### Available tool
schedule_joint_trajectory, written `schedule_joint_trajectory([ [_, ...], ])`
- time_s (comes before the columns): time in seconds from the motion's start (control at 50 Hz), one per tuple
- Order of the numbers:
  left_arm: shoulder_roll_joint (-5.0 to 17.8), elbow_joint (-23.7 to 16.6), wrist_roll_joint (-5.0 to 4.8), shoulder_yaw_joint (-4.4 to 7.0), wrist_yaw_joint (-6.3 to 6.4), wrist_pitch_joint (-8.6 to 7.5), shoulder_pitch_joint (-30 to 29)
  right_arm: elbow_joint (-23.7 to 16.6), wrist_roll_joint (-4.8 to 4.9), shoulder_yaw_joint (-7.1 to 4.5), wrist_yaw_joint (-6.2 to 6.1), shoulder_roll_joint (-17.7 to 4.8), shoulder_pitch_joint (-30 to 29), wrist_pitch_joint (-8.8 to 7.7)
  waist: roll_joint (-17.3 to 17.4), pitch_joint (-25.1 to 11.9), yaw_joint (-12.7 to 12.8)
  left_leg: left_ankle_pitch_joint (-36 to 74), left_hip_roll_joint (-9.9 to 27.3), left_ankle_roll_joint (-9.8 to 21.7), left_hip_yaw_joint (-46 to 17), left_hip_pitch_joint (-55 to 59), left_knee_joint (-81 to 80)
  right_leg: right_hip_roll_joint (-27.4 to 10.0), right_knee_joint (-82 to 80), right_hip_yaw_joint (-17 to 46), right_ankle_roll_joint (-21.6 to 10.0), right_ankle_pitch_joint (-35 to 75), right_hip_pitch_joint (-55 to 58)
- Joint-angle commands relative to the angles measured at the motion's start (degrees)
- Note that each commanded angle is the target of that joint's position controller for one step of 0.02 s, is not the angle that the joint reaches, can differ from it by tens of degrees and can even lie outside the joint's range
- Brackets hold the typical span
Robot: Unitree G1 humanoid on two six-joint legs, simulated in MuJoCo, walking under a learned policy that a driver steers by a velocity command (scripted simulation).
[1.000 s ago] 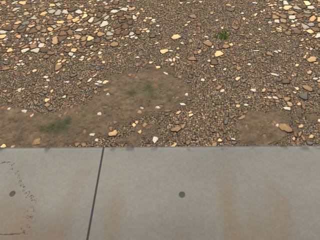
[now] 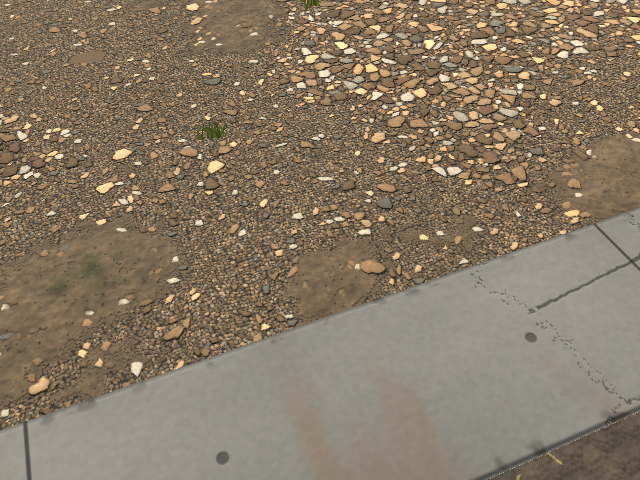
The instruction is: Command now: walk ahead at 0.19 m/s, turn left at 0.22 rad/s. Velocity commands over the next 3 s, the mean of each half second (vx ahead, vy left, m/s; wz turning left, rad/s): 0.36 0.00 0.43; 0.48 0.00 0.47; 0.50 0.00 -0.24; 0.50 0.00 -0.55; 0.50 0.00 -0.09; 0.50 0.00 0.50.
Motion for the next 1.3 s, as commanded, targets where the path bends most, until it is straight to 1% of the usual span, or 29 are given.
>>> schedule_joint_trajectory([
  [0.02, 15.24, -0.57, -0.62, 5.11, 1.29, -1.38, 9.09, -6.96, 1.44, -1.82, 0.25, -6.53, -9.87, -1.91, -10.97, 7.82, 7.61, -11.08, 0.85, 2.79, -1.74, -24.43, 17.72, -22.40, -20.64, 27.23, -11.55, -23.82, 5.54],
  [0.08, 10.57, -0.65, -1.47, 4.45, 1.39, -3.64, 6.51, -5.64, 1.83, -2.54, 0.99, -5.78, -5.71, -2.70, -6.61, 6.24, 4.65, -6.43, 3.83, 3.73, -6.18, -32.37, 23.36, -22.71, -21.60, 21.55, -11.39, -12.86, 13.24],
  [0.18, 12.51, -1.38, -1.25, 5.81, 0.03, -4.36, 2.02, -6.31, 0.82, -0.88, 3.18, -2.59, -6.11, -2.75, -6.05, 2.18, 3.85, 4.48, 3.96, 1.16, 1.15, -17.17, 10.80, -16.28, -20.69, 2.54, -8.13, 3.92, 5.68],
  [0.26, 14.53, 0.08, -2.85, 6.73, -0.76, -3.95, 3.81, -7.20, 0.84, -1.28, 3.42, -4.51, -3.40, -2.15, -5.96, 2.22, 2.09, 7.10, 0.62, 3.09, 5.77, -8.35, 3.85, -17.87, -15.14, -1.17, -6.67, 0.45, 1.99],
  [0.3, 12.18, 0.13, -1.96, 5.76, -0.82, -3.82, 4.32, -4.72, 1.32, -3.92, 2.81, -8.66, 7.36, -1.92, -3.01, -2.75, -3.54, 5.82, -4.08, 6.35, 7.45, 7.60, 1.81, -14.60, 2.89, -7.08, -3.01, 14.70, -3.98],
  [0.32, 8.88, -1.57, -0.51, 4.45, -0.65, -3.98, 3.45, -2.97, 1.88, -6.16, 1.90, -14.27, 16.84, -1.86, 6.95, -6.21, -7.61, 1.19, 2.29, 10.65, -5.89, 17.91, -4.06, -9.92, 24.62, -11.12, 1.50, 9.88, -13.71],
  [0.34, 3.85, -6.03, -0.16, 2.85, -0.29, -5.11, 4.11, -5.21, 0.75, -6.40, 2.10, -20.51, 16.01, -3.08, 18.99, -10.67, -3.20, -17.13, 15.71, 21.47, -44.77, 25.13, -18.98, 0.98, 42.41, -2.18, 4.52, -18.14, -31.82],
  [0.36, 10.15, -5.68, -3.15, 3.91, -0.60, -6.48, 1.11, -6.78, 0.52, -4.99, 2.78, -15.41, 13.45, -4.43, 8.26, -9.68, -4.96, -22.50, 18.64, 21.97, -48.95, 24.52, -25.07, -1.50, 47.70, 6.41, 3.15, -14.66, -37.37],
  [0.38, 12.22, -6.13, -4.30, 4.40, -0.97, -7.29, -0.20, -7.07, 0.33, -4.08, 2.90, -12.10, 11.04, -5.17, 6.53, -4.37, -3.74, -19.37, 17.95, 20.34, -41.93, 20.99, -23.71, -4.33, 47.00, 5.76, 1.11, -9.38, -40.45],
  [0.42, 12.13, -4.54, -1.38, 4.72, -0.37, -7.91, 0.78, -8.59, 0.07, -2.97, 2.73, -8.60, 5.38, -5.14, 0.80, -0.50, -0.39, -4.82, 12.40, 16.59, -29.07, 11.66, -21.25, -8.38, 38.46, 5.89, 0.31, -0.37, -34.69],
  [0.46, 11.51, -3.97, -0.61, 5.01, -0.81, -6.99, 1.83, -10.05, -0.75, -2.54, 2.12, -7.48, 3.35, -5.09, 3.19, -0.41, 1.33, 4.19, 8.60, 15.81, -22.43, 7.29, -22.87, -8.55, 33.80, 5.54, 1.25, 5.02, -29.37],
  [0.58, 7.40, -6.65, -0.24, 3.89, -0.76, -6.04, -6.96, -8.77, 0.18, -3.15, -0.40, -8.13, 8.65, -4.39, 2.32, 1.39, -0.52, 24.70, 3.79, 13.85, -12.77, 6.00, -21.33, -4.11, 13.64, 3.27, 5.48, 20.02, -28.81],
  [0.72, 7.33, -9.04, -1.06, 3.56, -3.25, -7.60, -16.08, -6.63, 1.18, -3.66, -1.66, -7.99, 14.36, -2.51, 3.42, 2.69, -3.08, 23.42, 5.86, 12.68, -18.72, 10.79, -15.70, -1.13, -0.90, 4.20, 3.41, 23.69, -25.00],
  [0.78, 9.25, -7.70, -1.18, 4.47, -3.28, -8.17, -11.55, -7.20, 0.76, -4.21, -2.13, -8.67, 12.72, -1.52, 5.54, 1.02, -0.37, 33.48, 7.28, 11.87, -20.74, 13.25, -11.04, -0.52, -1.34, 3.46, 1.09, 16.86, -18.27],
  [0.82, 12.45, -5.10, -0.44, 5.95, -2.64, -8.53, 1.36, -7.97, 0.53, -3.41, -1.52, -7.21, 10.75, -1.37, 5.38, -9.14, 6.35, 44.02, 2.63, 9.05, -17.13, 10.35, 4.64, -2.50, -2.06, 2.84, -3.01, 19.20, 2.64],
  [0.84, 15.56, -4.27, 0.28, 6.40, -2.31, -8.20, 11.19, -9.01, -0.78, -2.25, -1.35, -4.14, 12.10, -1.56, -1.86, -18.64, 8.92, 27.22, -1.85, 7.09, -14.24, 0.29, 21.48, -12.71, 0.70, 15.20, -6.82, 16.98, 19.75],
  [0.86, 17.22, -0.56, -0.33, 7.07, -3.16, -7.77, 14.69, -7.98, 0.98, -1.01, -0.84, 1.17, 24.99, -2.16, -22.30, -25.47, 2.78, -14.58, -11.00, 3.26, -12.56, -20.18, 40.79, -25.67, -5.49, 44.61, -17.63, 6.69, 36.40],
  [0.88, 11.07, -1.31, -2.17, 5.82, -3.17, -7.46, 13.09, -6.70, 1.69, -1.92, -0.79, -5.49, 21.79, -2.46, -13.90, -19.15, 5.01, -11.82, -6.39, 3.01, -13.45, -26.67, 45.36, -23.96, -10.73, 46.75, -15.26, -8.69, 31.69],
  [0.9, 8.08, -1.63, -2.28, 4.99, -2.75, -6.98, 9.18, -8.51, 1.84, -2.79, -0.64, -8.32, 12.27, -2.57, -8.06, -9.54, 6.73, -6.57, -4.30, 3.15, -11.37, -28.29, 45.22, -21.13, -11.82, 36.19, -12.82, -9.48, 22.54],
  [0.92, 8.24, -1.62, -1.33, 4.65, -2.65, -6.64, 6.12, -9.88, 1.26, -2.68, -0.98, -7.74, 7.39, -2.79, -2.60, -3.97, 5.28, -2.52, -2.32, 3.19, -9.35, -26.64, 42.76, -18.75, -13.41, 29.88, -11.42, -3.65, 13.06],
  [0.94, 7.66, -1.21, -0.68, 4.40, -2.57, -6.52, 4.78, -10.55, 0.41, -2.85, -0.87, -7.11, 5.31, -3.11, -2.61, -0.70, 4.02, -0.11, -0.85, 3.09, -8.96, -25.60, 39.19, -16.49, -14.53, 25.27, -11.37, 2.40, 7.38],
  [0.96, 7.12, -0.80, 0.09, 4.09, -2.38, -6.83, 4.35, -10.57, 0.60, -2.72, -0.58, -5.98, 6.46, -3.19, -4.69, -0.68, 2.12, 1.49, 0.85, 3.27, -8.86, -22.80, 36.48, -14.85, -15.63, 21.95, -10.98, 6.54, 4.31],
  [1.0, 6.61, 0.38, -0.58, 4.04, -2.39, -7.29, 5.22, -10.24, 0.71, -2.17, -0.35, -3.92, 7.90, -3.10, -6.59, -1.21, 1.15, 1.13, 2.12, 2.80, -6.91, -21.73, 31.51, -13.78, -17.07, 18.37, -11.90, 12.40, 3.14],
  [1.06, 9.89, 2.31, -1.43, 4.78, -2.07, -6.97, 7.29, -12.77, -0.76, -1.08, -0.33, -2.08, 2.12, -3.43, -5.35, 1.06, 1.99, 4.24, 4.12, 1.29, -4.58, -23.60, 20.19, -14.41, -19.09, 15.85, -13.04, 18.71, 0.78],
  [1.12, 11.66, 3.25, -1.84, 5.13, -1.25, -5.61, 9.02, -14.10, -0.81, -0.15, 0.30, -0.78, -3.68, -4.70, -5.05, 1.47, 3.89, 15.44, 2.45, 0.44, -2.77, -19.54, 7.18, -11.42, -18.42, 11.48, -11.21, 19.98, -1.22],
  [1.18, 12.11, 4.96, -1.93, 5.05, -1.01, -4.73, 12.81, -15.65, -0.42, -0.50, 1.67, -1.11, -8.08, -5.95, -5.71, -0.82, 5.03, 24.26, -0.81, -0.03, -1.70, -12.33, 3.19, -11.02, -15.87, 11.08, -10.10, 23.32, -2.08],
  [1.24, 12.01, 5.40, -2.12, 4.99, -0.54, -3.70, 13.58, -16.36, -0.25, -1.73, 1.94, -3.56, -6.96, -6.36, -7.04, -0.87, 2.77, 18.25, -1.75, 0.66, -2.22, -7.21, 0.61, -11.50, -11.82, 13.29, -8.54, 20.79, -1.19],
  [1.28, 12.08, 4.82, -2.02, 4.87, 0.01, -3.04, 12.25, -14.15, -0.57, -3.40, 1.66, -6.07, 1.98, -6.58, -6.72, -3.14, -2.81, 16.55, -1.82, 2.78, -1.85, 3.86, -3.97, -9.83, -3.23, 13.54, -5.70, 22.24, -2.67],
  [1.3, 9.15, 3.49, -1.09, 3.76, -0.06, -2.89, 12.66, -13.21, -1.36, -4.63, 1.13, -9.72, 9.84, -6.66, -0.91, -9.60, -5.93, 16.97, 6.70, 6.05, -9.66, 14.75, -6.19, -5.74, 11.52, 10.86, -3.13, 12.95, -7.05],
])
Next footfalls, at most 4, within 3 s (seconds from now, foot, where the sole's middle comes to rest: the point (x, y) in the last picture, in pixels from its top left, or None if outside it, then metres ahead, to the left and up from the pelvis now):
0.30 left None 0.18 0.19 -0.77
0.82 right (271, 465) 0.56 0.14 -0.77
1.30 left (118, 434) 0.65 0.48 -0.77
1.98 right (252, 315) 1.08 0.23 -0.96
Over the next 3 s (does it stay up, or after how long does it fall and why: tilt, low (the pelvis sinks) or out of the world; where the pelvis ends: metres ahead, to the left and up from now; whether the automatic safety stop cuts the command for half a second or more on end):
stays up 1.57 0.34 -0.20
